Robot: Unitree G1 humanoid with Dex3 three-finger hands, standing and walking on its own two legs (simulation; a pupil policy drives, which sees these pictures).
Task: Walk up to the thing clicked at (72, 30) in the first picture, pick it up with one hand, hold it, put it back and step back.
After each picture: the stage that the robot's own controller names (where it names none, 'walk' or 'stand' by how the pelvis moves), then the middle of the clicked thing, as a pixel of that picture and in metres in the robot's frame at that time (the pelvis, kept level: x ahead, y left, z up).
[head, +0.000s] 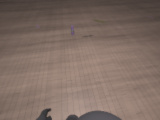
stand; (72, 30) +2.08 +0.58 -0.65
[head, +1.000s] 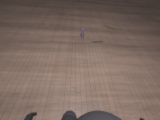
walk; (82, 33) +2.00 +0.23 -0.63
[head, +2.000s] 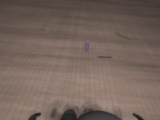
walk; (86, 46) +1.41 +0.10 -0.64
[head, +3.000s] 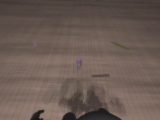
walk; (78, 63) +0.94 +0.18 -0.64
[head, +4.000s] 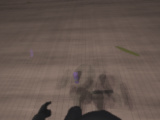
walk; (76, 78) +0.63 +0.24 -0.63
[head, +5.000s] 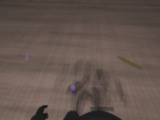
stand; (73, 91) +0.45 +0.20 -0.63
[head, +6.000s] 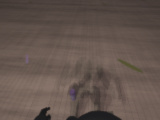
stand; (73, 95) +0.41 +0.20 -0.66
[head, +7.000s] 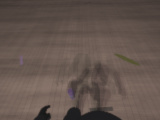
stand; (71, 94) +0.37 +0.23 -0.65
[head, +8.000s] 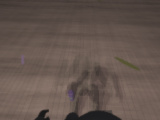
stand; (71, 95) +0.38 +0.21 -0.66
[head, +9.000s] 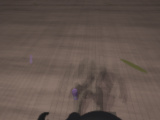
stand; (75, 94) +0.42 +0.20 -0.65
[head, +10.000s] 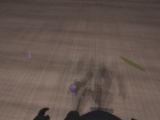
stand; (74, 91) +0.43 +0.19 -0.65
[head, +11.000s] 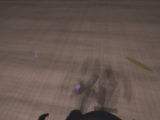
stand; (78, 89) +0.45 +0.18 -0.65
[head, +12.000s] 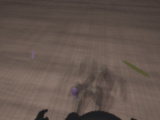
stand; (75, 93) +0.41 +0.18 -0.65
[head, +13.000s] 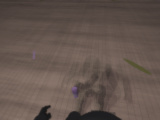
stand; (75, 92) +0.42 +0.19 -0.65
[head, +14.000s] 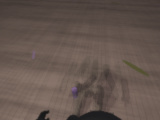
stand; (74, 93) +0.43 +0.19 -0.66
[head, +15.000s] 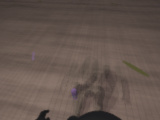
stand; (74, 94) +0.42 +0.20 -0.66
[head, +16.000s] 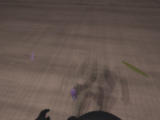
stand; (74, 94) +0.41 +0.20 -0.66
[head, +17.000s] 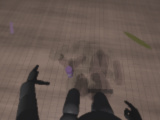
go down; (69, 72) +0.44 +0.20 -0.48
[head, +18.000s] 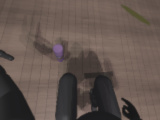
go down; (59, 54) +0.49 +0.25 -0.27
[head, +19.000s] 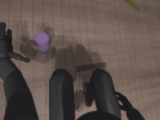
close in; (44, 45) +0.47 +0.28 -0.20
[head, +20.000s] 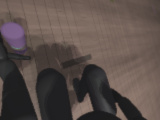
close; (17, 42) +0.46 +0.31 -0.16
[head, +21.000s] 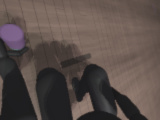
lift; (16, 43) +0.44 +0.31 -0.17
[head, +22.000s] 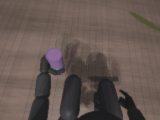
lift; (57, 64) +0.34 +0.23 -0.02
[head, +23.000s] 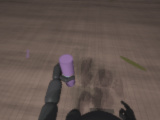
hold; (68, 72) +0.32 +0.16 +0.07
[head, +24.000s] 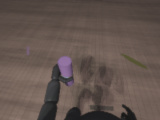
hold; (67, 73) +0.32 +0.17 +0.04
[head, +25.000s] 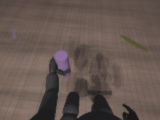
crouch; (64, 65) +0.38 +0.18 -0.02
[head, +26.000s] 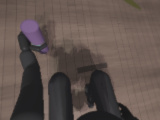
lower; (38, 40) +0.49 +0.27 -0.07
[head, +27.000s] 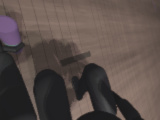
lower; (12, 39) +0.46 +0.31 -0.17
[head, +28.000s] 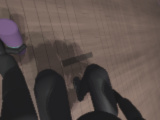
lower; (14, 41) +0.45 +0.32 -0.16
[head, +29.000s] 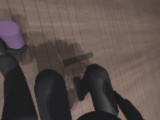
lower; (16, 42) +0.45 +0.31 -0.16
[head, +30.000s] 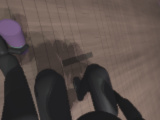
lower; (17, 41) +0.45 +0.31 -0.17
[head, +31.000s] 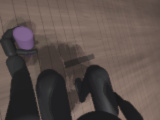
open; (26, 45) +0.45 +0.29 -0.17
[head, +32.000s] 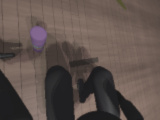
stand; (38, 42) +0.45 +0.28 -0.18
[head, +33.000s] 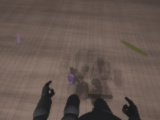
stand; (71, 80) +0.43 +0.19 -0.52
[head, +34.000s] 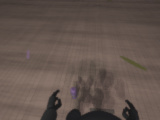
stand; (73, 93) +0.41 +0.18 -0.60
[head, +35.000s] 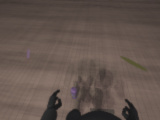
stand; (74, 93) +0.41 +0.18 -0.60
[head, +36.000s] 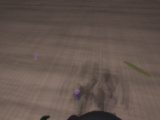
stand; (77, 95) +0.43 +0.17 -0.66
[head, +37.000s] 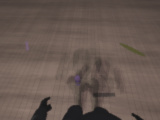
walk; (77, 81) +0.47 +0.14 -0.63
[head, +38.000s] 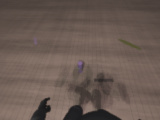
walk; (80, 67) +0.74 +0.17 -0.63
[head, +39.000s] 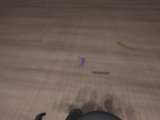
stand; (81, 61) +1.04 +0.23 -0.64
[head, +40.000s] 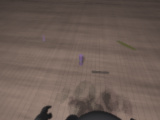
stand; (80, 60) +1.02 +0.19 -0.66
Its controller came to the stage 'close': yes
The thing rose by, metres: 0.68
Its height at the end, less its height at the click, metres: +0.00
